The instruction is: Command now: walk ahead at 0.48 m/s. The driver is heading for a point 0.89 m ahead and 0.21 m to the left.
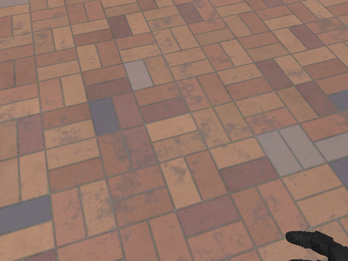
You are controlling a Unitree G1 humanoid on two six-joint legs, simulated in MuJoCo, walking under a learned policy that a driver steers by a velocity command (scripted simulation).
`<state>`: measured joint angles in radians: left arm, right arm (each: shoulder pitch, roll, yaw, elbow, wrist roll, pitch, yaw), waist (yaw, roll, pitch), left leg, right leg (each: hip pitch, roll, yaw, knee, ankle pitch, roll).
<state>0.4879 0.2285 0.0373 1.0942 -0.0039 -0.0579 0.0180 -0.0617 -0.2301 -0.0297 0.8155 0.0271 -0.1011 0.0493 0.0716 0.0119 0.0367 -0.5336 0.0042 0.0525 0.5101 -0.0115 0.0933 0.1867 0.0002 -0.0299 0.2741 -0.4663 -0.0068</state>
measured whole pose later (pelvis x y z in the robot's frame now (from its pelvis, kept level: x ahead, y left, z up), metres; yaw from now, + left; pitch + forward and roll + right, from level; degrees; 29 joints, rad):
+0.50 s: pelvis +0.29 -0.01 +0.02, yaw +0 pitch +2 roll +2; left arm 0.01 0.24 0.04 0.85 -0.02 -0.09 -0.03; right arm 0.39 -0.26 -0.05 1.02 0.02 -0.07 0.00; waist -0.08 -0.03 0.01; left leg 0.07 -0.04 0.05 0.23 -0.34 0.01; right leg -0.56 -0.07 -0.01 0.51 0.00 -0.04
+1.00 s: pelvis +0.57 -0.02 +0.02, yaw +14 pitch +1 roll -2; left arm 0.32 0.25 0.07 0.97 0.00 -0.08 0.02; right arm 0.09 -0.23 -0.06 0.84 0.02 -0.04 0.05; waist 0.06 0.02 0.02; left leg -0.65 0.09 0.03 0.67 -0.01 0.06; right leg 0.10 0.01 -0.28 0.23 -0.34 0.00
